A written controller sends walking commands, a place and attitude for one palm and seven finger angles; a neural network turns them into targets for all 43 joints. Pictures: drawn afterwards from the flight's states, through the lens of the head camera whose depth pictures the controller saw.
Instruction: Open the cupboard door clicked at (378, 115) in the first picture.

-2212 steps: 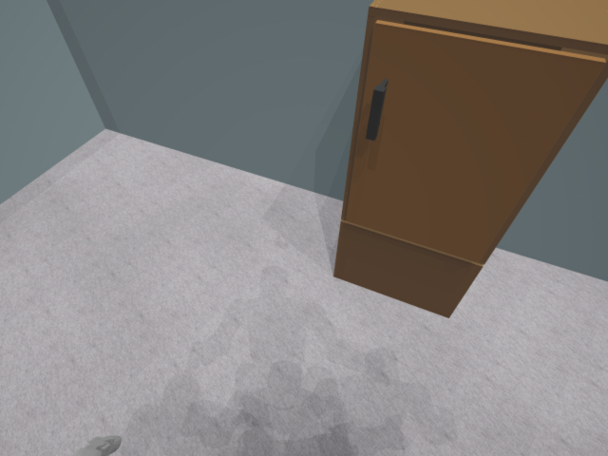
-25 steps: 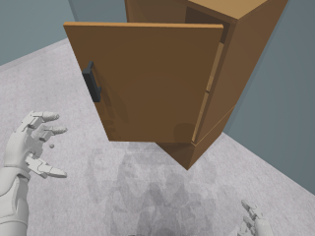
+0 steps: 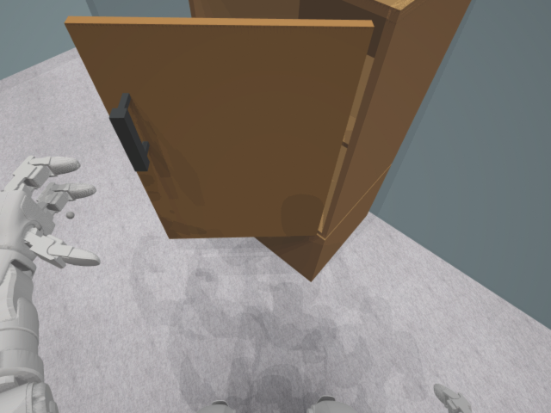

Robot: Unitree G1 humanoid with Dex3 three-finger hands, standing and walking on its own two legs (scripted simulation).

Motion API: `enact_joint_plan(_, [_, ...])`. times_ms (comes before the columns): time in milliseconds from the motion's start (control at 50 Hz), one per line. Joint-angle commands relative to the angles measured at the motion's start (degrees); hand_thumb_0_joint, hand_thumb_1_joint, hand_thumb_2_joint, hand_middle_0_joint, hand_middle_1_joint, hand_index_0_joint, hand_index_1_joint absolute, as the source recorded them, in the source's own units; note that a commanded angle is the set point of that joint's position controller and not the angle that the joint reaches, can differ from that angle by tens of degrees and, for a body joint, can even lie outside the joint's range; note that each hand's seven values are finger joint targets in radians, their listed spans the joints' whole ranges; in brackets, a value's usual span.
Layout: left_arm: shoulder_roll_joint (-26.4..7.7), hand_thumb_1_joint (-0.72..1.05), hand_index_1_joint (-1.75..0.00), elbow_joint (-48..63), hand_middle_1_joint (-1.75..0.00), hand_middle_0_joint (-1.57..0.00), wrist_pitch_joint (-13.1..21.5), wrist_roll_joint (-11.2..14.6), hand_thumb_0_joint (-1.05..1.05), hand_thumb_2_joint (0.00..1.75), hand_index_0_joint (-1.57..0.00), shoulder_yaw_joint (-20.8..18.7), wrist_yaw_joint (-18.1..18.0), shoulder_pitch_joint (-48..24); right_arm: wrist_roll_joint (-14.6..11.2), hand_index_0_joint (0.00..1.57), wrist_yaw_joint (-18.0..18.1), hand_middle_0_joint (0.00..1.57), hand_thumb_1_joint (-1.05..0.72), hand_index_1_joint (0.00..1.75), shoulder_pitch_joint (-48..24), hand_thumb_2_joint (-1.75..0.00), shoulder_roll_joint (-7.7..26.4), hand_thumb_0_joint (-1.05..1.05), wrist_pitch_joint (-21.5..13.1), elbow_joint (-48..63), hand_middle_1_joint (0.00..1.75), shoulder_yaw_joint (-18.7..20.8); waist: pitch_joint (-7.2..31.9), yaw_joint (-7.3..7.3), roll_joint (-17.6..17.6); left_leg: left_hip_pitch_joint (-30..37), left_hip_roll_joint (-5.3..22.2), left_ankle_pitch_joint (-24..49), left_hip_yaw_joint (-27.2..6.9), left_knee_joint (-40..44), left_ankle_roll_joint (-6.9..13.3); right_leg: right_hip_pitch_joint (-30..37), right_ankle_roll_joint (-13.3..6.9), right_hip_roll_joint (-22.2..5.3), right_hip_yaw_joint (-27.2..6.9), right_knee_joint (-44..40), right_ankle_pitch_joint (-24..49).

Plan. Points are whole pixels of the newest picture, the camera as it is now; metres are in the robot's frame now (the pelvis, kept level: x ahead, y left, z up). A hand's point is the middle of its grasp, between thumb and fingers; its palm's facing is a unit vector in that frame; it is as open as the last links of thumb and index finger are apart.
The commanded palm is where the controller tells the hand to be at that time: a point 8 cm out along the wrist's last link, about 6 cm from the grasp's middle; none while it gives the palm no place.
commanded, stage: move the hooked fingers beside the handle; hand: left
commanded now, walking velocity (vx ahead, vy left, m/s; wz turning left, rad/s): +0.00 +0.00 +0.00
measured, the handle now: (133, 133) +0.54 +0.25 +0.06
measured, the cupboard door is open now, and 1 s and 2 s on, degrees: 43 43 43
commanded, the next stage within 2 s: slide the fingers in behind the handle in 1.80 s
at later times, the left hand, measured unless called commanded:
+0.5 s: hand (68, 183) +0.42 +0.32 +0.07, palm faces +0.08 -1.00 +0.01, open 14.0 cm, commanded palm +0.40 +0.36 +0.07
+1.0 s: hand (81, 152) +0.48 +0.32 +0.07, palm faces +0.05 -1.00 +0.00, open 14.0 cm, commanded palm +0.46 +0.36 +0.06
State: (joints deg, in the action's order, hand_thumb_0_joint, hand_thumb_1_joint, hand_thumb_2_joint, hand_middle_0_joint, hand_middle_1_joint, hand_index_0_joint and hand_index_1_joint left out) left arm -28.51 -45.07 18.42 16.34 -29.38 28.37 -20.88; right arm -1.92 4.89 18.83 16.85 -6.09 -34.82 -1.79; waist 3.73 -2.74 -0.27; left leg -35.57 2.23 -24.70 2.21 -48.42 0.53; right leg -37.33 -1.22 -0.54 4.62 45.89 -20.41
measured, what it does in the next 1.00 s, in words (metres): stands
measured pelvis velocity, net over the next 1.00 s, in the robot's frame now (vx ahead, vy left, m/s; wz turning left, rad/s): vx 0.00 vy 0.02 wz -0.02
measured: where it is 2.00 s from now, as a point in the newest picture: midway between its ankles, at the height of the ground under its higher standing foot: outside the picture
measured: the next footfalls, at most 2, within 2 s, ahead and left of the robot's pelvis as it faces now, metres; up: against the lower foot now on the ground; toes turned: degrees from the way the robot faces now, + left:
none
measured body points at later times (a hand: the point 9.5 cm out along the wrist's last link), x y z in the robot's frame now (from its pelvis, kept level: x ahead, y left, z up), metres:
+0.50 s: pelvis +0.00 +0.02 -0.01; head +0.10 +0.04 +0.43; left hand +0.41 +0.37 +0.07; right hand +0.07 -0.26 -0.11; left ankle -0.01 +0.11 -0.70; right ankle +0.02 -0.11 -0.70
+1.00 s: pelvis +0.00 +0.02 -0.02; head +0.13 +0.06 +0.41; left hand +0.47 +0.37 +0.07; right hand +0.00 -0.26 -0.12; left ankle -0.01 +0.11 -0.70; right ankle +0.02 -0.11 -0.70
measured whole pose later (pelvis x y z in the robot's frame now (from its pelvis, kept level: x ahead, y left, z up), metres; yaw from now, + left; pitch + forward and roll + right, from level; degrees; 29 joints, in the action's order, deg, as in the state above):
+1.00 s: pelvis +0.00 +0.02 -0.02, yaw -1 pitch +20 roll -4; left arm -44.2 -70.2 19.4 7.7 -32.4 29.3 -49.1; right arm -0.1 3.4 22.8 17.1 3.4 -34.3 -3.4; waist 4.3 -9.3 0.1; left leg -49.7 3.0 -27.3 1.8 -56.6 2.2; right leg -49.7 0.3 0.1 4.8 49.9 -20.4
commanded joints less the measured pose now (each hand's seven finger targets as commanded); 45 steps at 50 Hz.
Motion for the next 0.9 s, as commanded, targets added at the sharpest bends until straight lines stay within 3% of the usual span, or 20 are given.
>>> enact_joint_plan(0, [-21.0, -0.50, -1.20, 8.8, -1.20, -0.30, 4.9, 0.9, 0.00, 0.30, -0.30, -5.5, 0.7, -17.7, -0.2, 0.20, 0.4, 0.20, -0.90, 0.30, 2.2, -0.90, 8.9, 0.00, -1.6, 6.1, 0.30, 3.5, 18.6, 0.65, -4.5, 4.3, -2.0, 17.6, -1.7, 5.9, 1.0, 13.4, 0.2, 1.2, -4.2, -4.5, 16.5])
enact_joint_plan(80, [-19.5, -0.50, -1.20, 6.9, -1.20, -0.30, 5.5, 0.6, 0.00, 0.30, -0.30, -2.8, 1.7, -22.9, -0.1, 0.20, 0.5, 0.20, -0.90, 0.30, 3.3, -0.90, 9.1, 0.00, -0.9, 5.6, 0.30, 3.7, 19.7, -0.39, -5.6, 6.2, -1.7, 18.8, -2.4, 5.5, 1.0, 10.5, 0.0, 1.6, -3.3, -3.7, 16.1])
enact_joint_plan(200, [-21.1, -0.50, -1.20, 2.1, -1.20, -0.30, 5.3, -0.3, 0.00, 0.30, -0.30, -3.2, 1.7, -26.1, 0.1, 0.20, 0.2, 0.20, -0.90, 0.30, 4.8, -0.90, 9.5, 0.00, 0.5, 5.1, 0.30, 3.7, 20.5, -0.53, -5.2, 6.1, -1.4, 20.3, -3.0, 5.0, 0.7, 8.4, -0.1, 1.7, -2.7, -2.9, 15.7])
enact_joint_plan(300, [-23.4, -0.50, -1.20, 0.0, -1.20, -0.30, 5.8, -1.4, 0.00, 0.30, -0.30, -4.5, 1.2, -28.4, 0.4, 0.20, -0.2, 0.20, -0.90, 0.30, 5.6, -0.90, 9.6, 0.00, 1.9, 5.3, 0.30, 3.6, 21.5, -0.56, -6.7, 6.2, -1.2, 21.9, -3.1, 4.1, 0.5, 7.2, -0.2, 2.0, -2.5, -2.1, 15.9])
enact_joint_plan(360, [-25.6, -0.50, -1.20, -3.8, -1.20, -0.30, 5.9, -2.2, 0.00, 0.30, -0.30, -5.0, 1.2, -32.9, 0.5, 0.20, -0.1, 0.20, -0.90, 0.30, 6.5, -0.90, 10.1, 0.00, 2.9, 4.8, 0.30, 3.4, 20.2, -1.67, -4.4, 4.1, -1.0, 20.2, -3.4, 3.6, 0.8, 6.1, -0.1, 2.3, -2.4, -1.6, 14.9])
enact_joint_plan(420, [-28.0, -0.50, -1.20, -4.6, -1.20, -0.30, 6.4, -3.4, 0.00, 0.30, -0.30, -5.4, 1.4, -36.3, 0.7, 0.20, -0.1, 0.20, -0.90, 0.30, 7.0, -0.90, 10.4, 0.00, 3.5, 4.8, 0.30, 3.3, 21.7, -2.01, -6.6, 3.8, -1.0, 20.5, -3.6, 2.7, 0.7, 5.2, -0.2, 2.2, -2.6, -0.9, 14.7])
enact_joint_plan(460, [-27.7, -0.50, -1.20, -3.8, -1.20, -0.30, 7.1, -3.5, 0.00, 0.30, -0.30, -4.8, 2.1, -37.8, 0.9, 0.20, -0.3, 0.20, -0.90, 0.30, 7.7, -0.90, 10.3, 0.00, 4.0, 4.6, 0.30, 3.5, 24.7, -2.03, -9.6, 7.6, -0.7, 24.3, -4.1, 2.1, 0.2, 3.7, -0.3, 2.5, -2.3, -0.4, 15.1])
enact_joint_plan(500, [-27.7, -0.50, -1.20, -4.2, -1.20, -0.30, 7.3, -3.2, 0.00, 0.30, -0.30, -4.9, 2.4, -37.8, 1.0, 0.20, -0.5, 0.20, -0.90, 0.30, 8.0, -0.90, 10.4, 0.00, 4.5, 4.4, 0.30, 3.5, 25.3, -2.13, -9.5, 8.2, -0.4, 25.8, -4.5, 1.6, 0.0, 2.9, -0.3, 2.6, -2.0, -0.2, 15.3])
enact_joint_plan(540, [-25.6, -0.50, -1.20, -4.8, -1.20, -0.30, 7.0, -2.7, 0.00, 0.30, -0.30, -3.3, 3.0, -38.2, 1.0, 0.20, -0.5, 0.20, -0.90, 0.30, 8.6, -0.90, 10.4, 0.00, 4.9, 4.3, 0.30, 3.6, 25.3, -2.75, -9.6, 10.0, -0.1, 29.1, -5.1, 1.3, -0.3, 0.8, -0.4, 2.9, -1.5, -0.1, 15.3])
enact_joint_plan(620, [-27.4, -0.50, -1.20, -8.9, -1.20, -0.30, 5.1, -3.8, 0.00, 0.30, -0.30, -3.6, 2.4, -39.9, 0.9, 0.20, -0.6, 0.20, -0.90, 0.30, 9.1, -0.90, 10.8, 0.00, 6.0, 4.0, 0.30, 3.5, 21.9, -3.25, -7.8, 5.5, -0.3, 23.4, -4.9, 1.7, 0.2, 0.2, -0.1, 2.7, -1.6, -0.6, 13.1])
enact_joint_plan(660, [-29.4, -0.50, -1.20, -7.4, -1.20, -0.30, 5.6, -4.6, 0.00, 0.30, -0.30, -4.4, 1.8, -42.0, 1.2, 0.20, -0.7, 0.20, -0.90, 0.30, 9.8, -0.90, 10.9, 0.00, 6.4, 4.1, 0.30, 3.4, 24.4, -3.17, -9.9, 7.3, -0.2, 25.1, -5.1, 1.4, -0.1, -0.2, -0.2, 2.8, -1.6, -0.1, 13.2])
enact_joint_plan(740, [-32.0, -0.50, -1.20, -9.9, -1.20, -0.30, 6.2, -5.3, 0.00, 0.30, -0.30, -5.7, 0.9, -45.2, 1.5, 0.20, -0.6, 0.20, -0.90, 0.30, 10.6, -0.90, 11.3, 0.00, 7.0, 3.7, 0.30, 3.2, 23.7, -4.34, -8.4, 4.3, -0.2, 22.6, -4.9, 0.5, 0.4, 0.0, -0.2, 3.0, -1.9, 0.2, 13.0])
enact_joint_plan(800, [-33.8, -0.50, -1.20, -9.9, -1.20, -0.30, 6.4, -6.6, 0.00, 0.30, -0.30, -5.9, 0.8, -46.6, 1.6, 0.20, -0.7, 0.20, -0.90, 0.30, 11.5, -0.90, 11.5, 0.00, 7.5, 3.4, 0.30, 3.2, 26.2, -4.31, -11.3, 6.7, 0.1, 25.6, -5.5, 0.0, -0.1, -1.3, -0.2, 3.0, -1.7, 0.7, 13.2])
enact_joint_plan(840, [-31.9, -0.50, -1.20, -11.3, -1.20, -0.30, 6.0, -6.4, 0.00, 0.30, -0.30, -4.1, 1.2, -48.1, 1.7, 0.20, -0.8, 0.20, -0.90, 0.30, 11.9, -0.90, 11.3, 0.00, 7.9, 3.2, 0.30, 3.0, 24.8, -5.30, -12.3, 7.3, 0.3, 26.1, -5.6, -0.4, -0.2, -3.4, -0.3, 3.2, -1.5, 0.6, 12.8])
enact_joint_plan(880, [-34.5, -0.50, -1.20, -13.3, -1.20, -0.30, 5.2, -6.8, 0.00, 0.30, -0.30, -5.5, 1.1, -48.5, 1.7, 0.20, -0.8, 0.20, -0.90, 0.30, 12.6, -0.90, 11.9, 0.00, 8.2, 3.1, 0.30, 3.0, 25.4, -5.53, -9.9, 5.5, 0.3, 25.0, -5.7, -0.6, 0.1, -2.5, 0.0, 3.2, -1.6, 0.6, 12.9])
